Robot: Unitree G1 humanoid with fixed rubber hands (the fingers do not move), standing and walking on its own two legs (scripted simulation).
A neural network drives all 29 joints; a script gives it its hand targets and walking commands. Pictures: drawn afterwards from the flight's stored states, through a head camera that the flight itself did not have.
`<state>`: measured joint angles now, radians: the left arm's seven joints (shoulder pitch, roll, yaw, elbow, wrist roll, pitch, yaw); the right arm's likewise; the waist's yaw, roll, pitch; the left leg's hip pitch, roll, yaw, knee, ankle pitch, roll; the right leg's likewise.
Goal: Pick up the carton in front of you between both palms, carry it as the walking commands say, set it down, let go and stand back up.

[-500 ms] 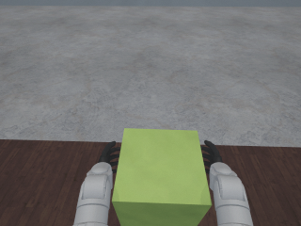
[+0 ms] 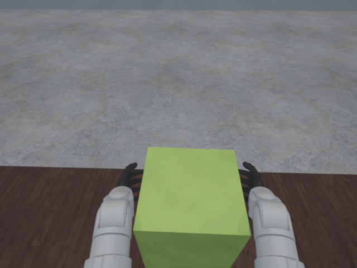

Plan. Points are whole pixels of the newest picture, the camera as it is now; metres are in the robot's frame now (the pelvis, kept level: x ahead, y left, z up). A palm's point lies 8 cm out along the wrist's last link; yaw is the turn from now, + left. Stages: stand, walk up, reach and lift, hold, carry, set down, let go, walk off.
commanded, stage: hold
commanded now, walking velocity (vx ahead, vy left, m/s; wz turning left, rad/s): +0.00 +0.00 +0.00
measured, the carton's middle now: (188, 211) +0.29 +0.00 -0.02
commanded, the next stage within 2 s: carry in 0.80 s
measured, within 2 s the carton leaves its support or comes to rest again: neither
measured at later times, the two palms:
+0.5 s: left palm (125, 192) +0.29 +0.15 +0.05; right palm (255, 193) +0.29 -0.15 +0.05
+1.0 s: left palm (132, 180) +0.31 +0.13 +0.07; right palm (260, 182) +0.31 -0.17 +0.07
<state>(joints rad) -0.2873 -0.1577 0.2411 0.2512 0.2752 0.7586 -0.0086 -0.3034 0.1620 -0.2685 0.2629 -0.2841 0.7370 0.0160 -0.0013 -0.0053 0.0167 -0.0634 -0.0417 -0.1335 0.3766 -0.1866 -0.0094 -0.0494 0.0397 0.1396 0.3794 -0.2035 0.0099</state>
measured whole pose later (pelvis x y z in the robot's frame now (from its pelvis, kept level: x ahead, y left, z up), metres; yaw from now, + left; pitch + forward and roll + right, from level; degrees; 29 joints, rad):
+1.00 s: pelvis +0.03 -0.01 -0.01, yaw -2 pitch +1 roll +0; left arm -0.20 -0.14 0.16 0.01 0.18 0.85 0.03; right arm -0.22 0.14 -0.16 0.02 -0.21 0.84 -0.03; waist 0.01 0.02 -0.12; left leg -0.24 0.02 -0.05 0.51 -0.29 -0.02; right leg -0.24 0.00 0.01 0.52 -0.32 0.00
